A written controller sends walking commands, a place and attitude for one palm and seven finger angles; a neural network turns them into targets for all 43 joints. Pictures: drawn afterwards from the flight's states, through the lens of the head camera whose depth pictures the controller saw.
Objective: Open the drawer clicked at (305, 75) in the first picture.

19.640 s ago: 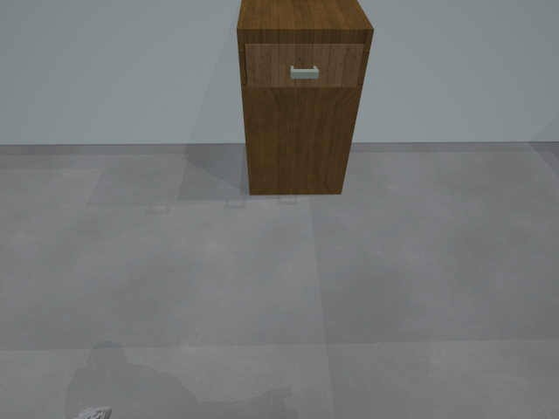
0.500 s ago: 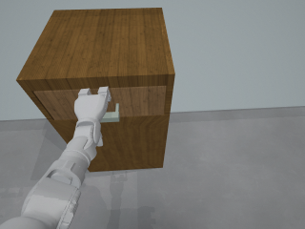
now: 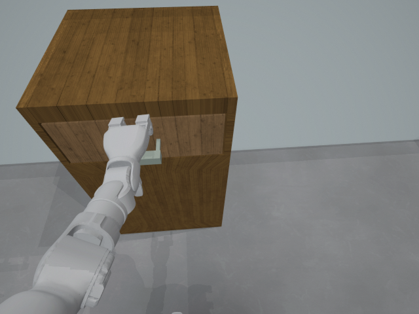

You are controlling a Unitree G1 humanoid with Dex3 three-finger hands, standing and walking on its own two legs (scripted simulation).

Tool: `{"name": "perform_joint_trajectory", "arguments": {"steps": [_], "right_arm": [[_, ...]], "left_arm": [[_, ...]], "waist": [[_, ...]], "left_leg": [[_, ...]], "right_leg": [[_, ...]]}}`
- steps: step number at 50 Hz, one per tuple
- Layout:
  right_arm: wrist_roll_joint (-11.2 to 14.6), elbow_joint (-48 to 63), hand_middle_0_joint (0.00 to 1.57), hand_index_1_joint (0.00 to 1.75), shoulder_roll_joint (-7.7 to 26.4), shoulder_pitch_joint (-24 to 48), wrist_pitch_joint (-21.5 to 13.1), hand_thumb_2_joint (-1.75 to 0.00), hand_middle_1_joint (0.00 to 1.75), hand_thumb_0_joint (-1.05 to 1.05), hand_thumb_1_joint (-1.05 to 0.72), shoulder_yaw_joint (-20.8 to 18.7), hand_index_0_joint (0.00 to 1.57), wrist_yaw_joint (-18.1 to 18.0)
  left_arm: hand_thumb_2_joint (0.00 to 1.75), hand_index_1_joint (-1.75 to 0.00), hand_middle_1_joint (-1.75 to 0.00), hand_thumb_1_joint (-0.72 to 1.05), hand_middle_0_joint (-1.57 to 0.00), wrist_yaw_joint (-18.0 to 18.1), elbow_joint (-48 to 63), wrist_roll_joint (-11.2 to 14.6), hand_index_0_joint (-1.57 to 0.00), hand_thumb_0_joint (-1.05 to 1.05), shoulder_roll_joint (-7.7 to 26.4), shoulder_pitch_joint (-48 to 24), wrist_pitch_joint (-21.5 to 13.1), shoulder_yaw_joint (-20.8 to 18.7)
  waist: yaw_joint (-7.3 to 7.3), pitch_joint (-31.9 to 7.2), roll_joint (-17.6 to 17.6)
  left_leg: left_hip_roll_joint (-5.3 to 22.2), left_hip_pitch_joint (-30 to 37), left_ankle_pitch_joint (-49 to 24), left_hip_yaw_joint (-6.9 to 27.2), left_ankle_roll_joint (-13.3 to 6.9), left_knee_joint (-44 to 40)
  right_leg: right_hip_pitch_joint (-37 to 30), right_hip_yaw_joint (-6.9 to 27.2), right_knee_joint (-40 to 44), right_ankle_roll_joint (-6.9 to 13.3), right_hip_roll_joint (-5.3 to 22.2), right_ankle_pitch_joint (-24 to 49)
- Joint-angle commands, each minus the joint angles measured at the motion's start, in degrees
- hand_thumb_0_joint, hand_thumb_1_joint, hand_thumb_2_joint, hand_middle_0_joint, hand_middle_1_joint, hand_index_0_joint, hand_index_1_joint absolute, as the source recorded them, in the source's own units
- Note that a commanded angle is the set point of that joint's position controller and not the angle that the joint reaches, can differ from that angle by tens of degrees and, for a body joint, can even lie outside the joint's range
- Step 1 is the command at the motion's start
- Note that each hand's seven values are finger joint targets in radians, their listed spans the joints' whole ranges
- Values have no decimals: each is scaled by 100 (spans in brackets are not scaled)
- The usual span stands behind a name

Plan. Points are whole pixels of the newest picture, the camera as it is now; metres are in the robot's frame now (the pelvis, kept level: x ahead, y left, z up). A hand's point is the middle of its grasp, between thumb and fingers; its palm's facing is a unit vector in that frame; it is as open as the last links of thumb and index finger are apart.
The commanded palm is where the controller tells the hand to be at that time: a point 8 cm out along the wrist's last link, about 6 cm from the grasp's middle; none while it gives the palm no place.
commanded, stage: re-aim the fingers above the handle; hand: left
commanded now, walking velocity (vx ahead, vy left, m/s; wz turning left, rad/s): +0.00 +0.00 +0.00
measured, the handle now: (141, 151) +0.51 +0.16 -0.05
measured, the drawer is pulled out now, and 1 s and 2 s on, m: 0.00 0.00 0.00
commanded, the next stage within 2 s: lower the fingers behind the handle in 0.30 s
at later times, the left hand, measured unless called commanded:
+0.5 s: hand (135, 158) +0.44 +0.15 +0.01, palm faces -0.01 -0.05 -1.00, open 13.8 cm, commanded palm +0.42 +0.15 +0.06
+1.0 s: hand (138, 166) +0.45 +0.16 -0.03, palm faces -0.04 -0.05 -1.00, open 13.8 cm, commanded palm +0.43 +0.15 +0.02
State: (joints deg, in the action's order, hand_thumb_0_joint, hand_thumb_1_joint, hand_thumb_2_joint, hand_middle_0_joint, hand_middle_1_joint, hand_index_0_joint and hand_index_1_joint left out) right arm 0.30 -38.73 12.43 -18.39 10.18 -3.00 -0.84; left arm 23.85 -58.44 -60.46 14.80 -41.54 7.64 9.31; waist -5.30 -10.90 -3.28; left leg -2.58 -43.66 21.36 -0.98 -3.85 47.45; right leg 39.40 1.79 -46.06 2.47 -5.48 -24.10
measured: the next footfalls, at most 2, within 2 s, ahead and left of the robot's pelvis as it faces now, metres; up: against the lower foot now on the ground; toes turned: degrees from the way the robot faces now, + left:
none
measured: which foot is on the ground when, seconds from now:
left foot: down 0.00-1.00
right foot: down 0.00-1.00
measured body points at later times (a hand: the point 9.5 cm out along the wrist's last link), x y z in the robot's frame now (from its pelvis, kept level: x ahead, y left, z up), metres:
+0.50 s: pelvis +0.00 +0.00 +0.00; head +0.06 -0.01 +0.45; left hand +0.44 +0.15 +0.06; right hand +0.06 -0.27 -0.13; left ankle +0.01 +0.08 -0.70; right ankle -0.03 -0.10 -0.70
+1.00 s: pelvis +0.00 -0.01 -0.02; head +0.09 -0.01 +0.43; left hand +0.45 +0.16 +0.02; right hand +0.03 -0.27 -0.15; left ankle +0.01 +0.08 -0.70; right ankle -0.03 -0.10 -0.70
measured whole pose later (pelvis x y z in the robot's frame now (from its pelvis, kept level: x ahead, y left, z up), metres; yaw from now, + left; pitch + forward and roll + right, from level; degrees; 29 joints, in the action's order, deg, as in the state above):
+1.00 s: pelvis +0.00 -0.01 -0.02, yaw +0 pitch +22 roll -2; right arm -0.7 -40.4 12.2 -19.0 8.4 -3.5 -0.4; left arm 27.5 -60.9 -62.0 15.6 -40.8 6.0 7.8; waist -6.0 -12.3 -3.1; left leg -2.1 -50.9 23.8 -0.5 -3.3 53.2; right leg 46.4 0.8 -51.5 3.0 -6.1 -26.5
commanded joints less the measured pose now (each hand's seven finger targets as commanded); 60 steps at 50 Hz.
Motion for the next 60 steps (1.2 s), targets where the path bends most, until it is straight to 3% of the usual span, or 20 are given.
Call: {"name": "perform_joint_trajectory", "arguments": {"steps": [1,4,8,12,13,15,19,22,24,26,27,29,32,34,36,46,49,52,57,60], "right_arm": [[1,524,20,30,833,-302,-194,-90,30,0,-90,-271,20,-64],[-3,479,20,30,836,-346,-232,-90,30,0,-90,-284,20,-54],[-39,421,20,30,826,-353,-251,-90,30,0,-90,-325,20,-12],[-10,419,20,30,846,-317,-210,-90,30,0,-90,-314,20,1],[-12,415,20,30,840,-288,-208,-90,30,0,-90,-311,20,3],[5,401,20,30,862,-321,-207,-90,30,0,-90,-305,20,-23],[0,440,20,30,831,-282,-232,-90,30,0,-90,-300,20,-46],[-10,417,20,30,823,-282,-245,-90,30,0,-90,-283,20,-43],[-9,424,20,30,834,-276,-255,-90,30,0,-90,-265,20,-39],[-18,458,20,30,811,-263,-262,-90,30,0,-90,-268,20,-21],[-30,451,20,30,814,-277,-266,-90,30,0,-90,-278,20,-21],[-29,426,20,30,833,-289,-273,-90,30,0,-90,-257,20,-40],[-54,409,20,30,818,-358,-319,-90,30,0,-90,-276,20,-57],[-64,390,20,30,829,-380,-335,-90,30,0,-90,-270,20,-60],[-81,364,20,30,799,-411,-346,-90,30,0,-90,-289,20,-45],[-91,308,20,30,817,-497,-318,-90,30,0,-90,-297,20,3],[-105,273,20,30,809,-523,-342,-90,30,0,-90,-314,20,0],[-133,282,20,30,805,-546,-352,-90,30,0,-90,-323,20,9],[-147,233,20,30,819,-553,-369,-90,30,0,-90,-320,20,35],[-166,225,20,30,825,-545,-373,-90,30,0,-90,-327,20,45]], "left_arm": [[30,-120,-120,-50,-30,243,1235,-128,-30,0,939,-2317,-194,-224],[30,-120,-120,-50,-30,347,1313,-153,-30,0,1115,-2340,-273,-383],[30,-120,-120,-50,-30,443,1372,-124,-30,0,945,-2422,-209,-299],[30,-120,-120,-50,-30,396,1181,-98,-30,0,892,-2250,-60,-223],[30,-120,-120,-50,-30,346,1179,-42,-30,0,651,-2348,-45,-29],[30,-120,-120,-50,-30,311,1059,-52,-30,0,812,-2328,-25,-130],[30,-120,-120,-50,-30,254,1343,-85,-30,0,798,-2539,-193,-79],[30,-120,-120,-50,-30,315,909,-122,-30,0,715,-2271,-152,-75],[30,-120,-120,-50,-30,365,932,-161,-30,0,862,-2386,-164,-166],[30,-120,-120,-50,-30,418,931,-183,-30,0,741,-2386,-135,-95],[30,-120,-120,-50,-30,446,801,-179,-30,0,694,-2339,-93,-91],[30,-120,-120,-50,-30,474,751,-180,-30,0,919,-2472,-77,-231],[30,-120,-120,-50,-30,524,856,-204,-30,0,877,-2734,-97,-175],[30,-120,-120,-50,-30,552,986,-223,-30,0,1103,-2804,-168,-344],[30,-120,-120,-50,-30,580,958,-232,-30,0,927,-2696,-193,-264],[30,-120,-120,-50,-30,591,788,-210,-30,0,923,-2228,-157,-315],[30,-120,-120,-50,-30,629,972,-258,-30,0,995,-2416,-263,-354],[30,-120,-120,-50,-30,712,864,-285,-30,0,909,-2203,-284,-362],[30,-120,-120,-50,-30,853,666,-309,-30,0,768,-2424,-175,-242],[30,-120,-120,-50,-30,889,709,-331,-30,0,786,-2599,-139,-255]], "waist": [[-50,-1926,273],[-11,-2062,241],[-49,-2173,150],[-60,-1950,240],[-127,-1922,247],[-128,-1820,302],[-130,-2090,219],[-139,-1649,268],[-121,-1907,367],[-95,-1925,160],[-151,-1773,273],[-169,-1950,396],[-238,-2064,245],[-189,-2370,98],[-200,-2440,17],[-182,-2280,313],[-178,-2440,39],[-154,-2371,18],[-292,-2259,123],[-289,-2427,-103]], "left_leg": [[153,1829,-2060,143,74,-309],[168,1910,-2109,186,87,-307],[175,2066,-2283,185,105,-257],[155,1962,-2134,172,102,-322],[153,1983,-2147,173,95,-326],[148,1932,-2029,171,75,-343],[150,2086,-2115,197,81,-316],[143,1813,-1890,170,80,-276],[130,1679,-1881,171,80,-235],[122,1669,-1880,149,100,-184],[133,1615,-1821,156,88,-155],[123,1465,-1766,158,69,-93],[121,1457,-1743,149,66,22],[131,1534,-1916,179,78,91],[142,1603,-2039,174,95,172],[117,1145,-2080,138,68,331],[140,1278,-2125,175,86,387],[144,1265,-2102,196,95,448],[164,1104,-1903,248,93,536],[194,1294,-2014,294,121,593]], "right_leg": [[-509,-41,579,13,115,2093],[-487,-58,539,28,97,2035],[-473,-89,520,45,92,2120],[-509,-94,577,36,87,2087],[-490,-91,608,32,98,2110],[-472,-74,634,26,103,2037],[-462,-54,591,13,117,2077],[-242,-80,591,29,109,1855],[-346,-33,509,11,126,1948],[-247,-48,458,27,125,1921],[-176,-68,464,29,118,1864],[-236,-8,415,-4,130,1910],[-160,-1,341,-5,139,1941],[-159,12,229,-7,131,2067],[-45,-29,180,-4,118,2111],[-163,24,78,-34,110,2519],[30,4,-19,-13,106,2397],[179,-41,-77,13,78,2231],[475,-83,-150,6,68,1957],[684,-119,-249,25,56,1858]]}}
